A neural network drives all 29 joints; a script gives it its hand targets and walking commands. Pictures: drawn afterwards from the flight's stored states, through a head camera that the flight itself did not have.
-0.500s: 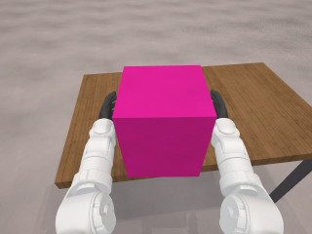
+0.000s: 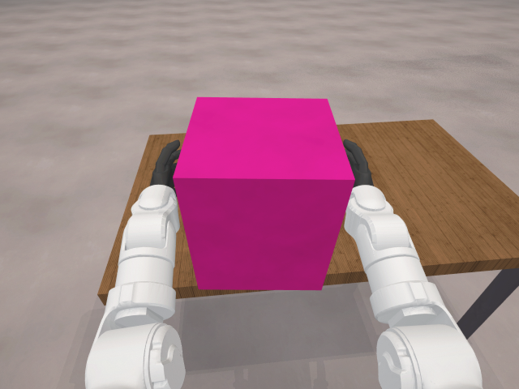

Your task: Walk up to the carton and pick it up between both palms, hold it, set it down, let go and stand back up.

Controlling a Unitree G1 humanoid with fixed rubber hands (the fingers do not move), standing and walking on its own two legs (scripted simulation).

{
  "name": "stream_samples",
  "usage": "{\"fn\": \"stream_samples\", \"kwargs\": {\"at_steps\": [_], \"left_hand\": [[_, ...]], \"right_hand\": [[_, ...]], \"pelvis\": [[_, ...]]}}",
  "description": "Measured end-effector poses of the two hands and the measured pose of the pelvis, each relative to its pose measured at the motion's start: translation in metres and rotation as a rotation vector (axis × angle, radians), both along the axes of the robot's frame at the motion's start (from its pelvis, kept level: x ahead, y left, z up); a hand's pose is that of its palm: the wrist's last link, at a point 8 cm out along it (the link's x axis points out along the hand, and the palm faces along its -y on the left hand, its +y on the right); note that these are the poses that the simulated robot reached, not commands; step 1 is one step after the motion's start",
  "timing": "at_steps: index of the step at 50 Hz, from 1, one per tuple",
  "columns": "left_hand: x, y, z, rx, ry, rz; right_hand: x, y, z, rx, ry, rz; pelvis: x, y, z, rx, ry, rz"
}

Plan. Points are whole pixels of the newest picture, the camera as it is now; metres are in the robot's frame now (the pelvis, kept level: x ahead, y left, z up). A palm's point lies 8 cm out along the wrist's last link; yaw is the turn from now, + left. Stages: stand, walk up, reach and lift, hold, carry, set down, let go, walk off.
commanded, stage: reach and lift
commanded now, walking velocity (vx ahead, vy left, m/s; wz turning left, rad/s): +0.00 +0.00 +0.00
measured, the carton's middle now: (261, 196) +0.41 +0.01 +0.14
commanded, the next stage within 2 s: hold in 1.08 s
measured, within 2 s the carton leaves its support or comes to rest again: neither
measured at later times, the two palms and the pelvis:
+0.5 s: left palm (153, 193) +0.37 +0.16 +0.18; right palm (356, 190) +0.38 -0.14 +0.17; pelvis +0.02 +0.01 +0.00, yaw -1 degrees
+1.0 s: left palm (160, 198) +0.36 +0.15 +0.18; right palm (365, 196) +0.37 -0.15 +0.17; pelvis +0.02 +0.00 +0.00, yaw -1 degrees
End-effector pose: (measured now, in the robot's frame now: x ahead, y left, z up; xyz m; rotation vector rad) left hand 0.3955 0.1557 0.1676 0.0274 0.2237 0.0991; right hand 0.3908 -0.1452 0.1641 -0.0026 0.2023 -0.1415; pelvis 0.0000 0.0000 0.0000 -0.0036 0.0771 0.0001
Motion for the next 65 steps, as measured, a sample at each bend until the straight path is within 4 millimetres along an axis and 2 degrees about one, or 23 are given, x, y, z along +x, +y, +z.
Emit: {"fn": "stream_samples", "kwargs": {"at_steps": [8, 17, 23, 33, 37, 42, 48, 57, 61, 65], "left_hand": [[0.002, 0.007, 0.015, 0.016, -0.012, 0.014], [-0.013, 0.013, 0.002, -0.004, 0.019, 0.031], [-0.025, 0.011, 0.009, -0.007, 0.015, 0.040], [-0.009, -0.004, 0.024, 0.006, 0.026, 0.018], [-0.008, -0.005, 0.022, -0.005, 0.021, 0.018], [-0.021, -0.002, 0.012, -0.023, 0.035, 0.023], [-0.032, -0.001, 0.006, -0.019, 0.057, 0.026], [-0.018, -0.008, 0.023, 0.003, 0.019, 0.012], [-0.014, -0.010, 0.017, -0.015, 0.034, -0.003], [-0.020, -0.008, 0.005, -0.031, 0.051, -0.002]], "right_hand": [[0.007, 0.007, 0.018, 0.009, -0.013, 0.008], [-0.002, 0.012, 0.008, 0.005, 0.006, 0.028], [-0.013, 0.011, 0.009, 0.007, -0.002, 0.034], [-0.004, -0.004, 0.015, 0.039, -0.018, 0.010], [-0.003, -0.006, 0.016, 0.029, -0.036, 0.011], [-0.012, -0.004, 0.012, 0.024, -0.041, 0.019], [-0.022, -0.002, 0.003, 0.034, -0.022, 0.019], [-0.014, -0.009, 0.015, 0.039, -0.066, -0.001], [-0.012, -0.010, 0.011, 0.030, -0.050, -0.002], [-0.017, -0.009, 0.004, 0.023, -0.037, -0.005]], "pelvis": [[0.002, 0.008, 0.000, -0.001, -0.009, -0.004], [0.014, 0.013, 0.001, 0.002, -0.053, -0.017], [0.017, 0.012, 0.001, 0.002, -0.077, -0.016], [0.017, 0.008, 0.001, 0.002, -0.085, -0.027], [0.023, 0.005, 0.001, 0.001, -0.099, -0.034], [0.029, 0.000, 0.000, 0.003, -0.136, -0.034], [0.025, -0.003, 0.000, 0.003, -0.157, -0.023], [0.017, 0.000, 0.001, 0.000, -0.124, -0.025], [0.020, 0.001, 0.001, 0.001, -0.132, -0.032], [0.024, 0.001, 0.000, 0.002, -0.144, -0.035]]}}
